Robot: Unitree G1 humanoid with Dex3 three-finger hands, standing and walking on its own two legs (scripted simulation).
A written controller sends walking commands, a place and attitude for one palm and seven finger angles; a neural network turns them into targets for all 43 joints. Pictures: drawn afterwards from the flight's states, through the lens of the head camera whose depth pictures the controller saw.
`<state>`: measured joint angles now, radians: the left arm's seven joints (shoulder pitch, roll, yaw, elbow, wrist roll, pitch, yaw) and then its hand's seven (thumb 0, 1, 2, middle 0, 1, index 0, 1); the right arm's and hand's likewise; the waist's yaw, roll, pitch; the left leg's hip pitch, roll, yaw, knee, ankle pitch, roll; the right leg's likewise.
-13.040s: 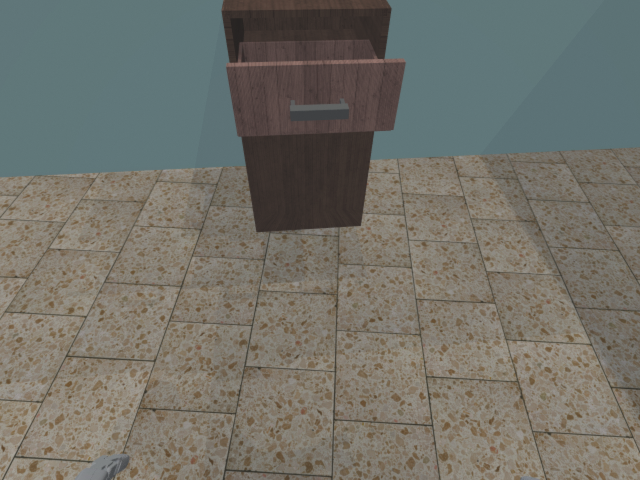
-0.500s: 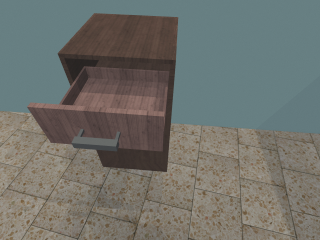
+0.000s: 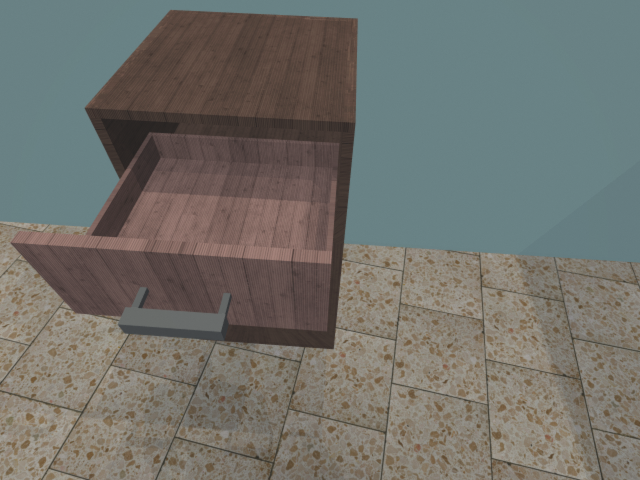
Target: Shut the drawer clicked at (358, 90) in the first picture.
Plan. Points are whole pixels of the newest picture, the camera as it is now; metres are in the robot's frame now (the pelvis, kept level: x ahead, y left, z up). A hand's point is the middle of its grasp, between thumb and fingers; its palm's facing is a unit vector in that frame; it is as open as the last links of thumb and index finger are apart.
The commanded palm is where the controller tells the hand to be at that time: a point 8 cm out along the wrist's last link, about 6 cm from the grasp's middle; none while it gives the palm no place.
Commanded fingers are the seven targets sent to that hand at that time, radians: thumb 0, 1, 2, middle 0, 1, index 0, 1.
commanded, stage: come to a stop and stand still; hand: left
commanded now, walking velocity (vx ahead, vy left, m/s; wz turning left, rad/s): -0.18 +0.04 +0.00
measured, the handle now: (179, 310) +0.33 +0.22 +0.00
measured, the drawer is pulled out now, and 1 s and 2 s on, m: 0.28 0.28 0.28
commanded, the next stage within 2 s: look again from close up in 1.16 s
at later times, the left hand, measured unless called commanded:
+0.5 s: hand out of the picture +0.00 +0.19 -0.17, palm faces +0.03 -0.98 -0.21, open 7.3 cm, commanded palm none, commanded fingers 0.00 0.90 0.90 -0.20 -0.30 -0.20 -0.30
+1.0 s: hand out of the picture -0.01 +0.16 -0.16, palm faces +0.04 -0.98 -0.19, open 7.4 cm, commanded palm none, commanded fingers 0.00 0.90 0.90 -0.20 -0.30 -0.20 -0.30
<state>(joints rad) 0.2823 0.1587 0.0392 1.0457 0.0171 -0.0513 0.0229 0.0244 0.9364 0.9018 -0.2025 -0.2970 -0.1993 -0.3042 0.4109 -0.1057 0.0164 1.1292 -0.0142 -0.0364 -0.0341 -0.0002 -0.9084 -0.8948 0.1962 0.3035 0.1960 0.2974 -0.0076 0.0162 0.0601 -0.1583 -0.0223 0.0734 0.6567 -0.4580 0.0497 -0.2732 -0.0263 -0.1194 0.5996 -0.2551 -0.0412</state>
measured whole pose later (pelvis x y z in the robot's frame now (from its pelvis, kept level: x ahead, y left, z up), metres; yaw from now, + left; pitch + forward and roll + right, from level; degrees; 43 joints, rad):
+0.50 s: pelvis -0.01 +0.01 +0.01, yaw -1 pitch -2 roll +1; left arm 0.27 0.15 0.03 1.03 0.02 0.03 0.03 0.00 0.91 0.90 -0.20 -0.30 -0.20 -0.30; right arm 0.20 -0.16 -0.03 1.06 -0.02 0.00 -0.05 0.01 -0.94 -0.89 0.20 0.30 0.20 0.30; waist 0.01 -0.01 0.10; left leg -0.22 -0.02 0.15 0.53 -0.28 0.07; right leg -0.25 -0.04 -0.02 0.58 -0.30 0.01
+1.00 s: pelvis -0.07 -0.02 +0.01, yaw +1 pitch -3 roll -1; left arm 0.27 0.18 0.03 0.96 0.02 0.03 0.03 0.00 0.91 0.90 -0.20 -0.30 -0.20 -0.30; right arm 0.39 -0.15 -0.03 1.05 -0.04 0.04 -0.01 0.00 -0.91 -0.89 0.19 0.30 0.19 0.30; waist -0.03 -0.02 0.01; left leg -0.31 0.03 0.06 0.57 -0.23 0.03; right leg -0.29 0.02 -0.09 0.57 -0.29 -0.04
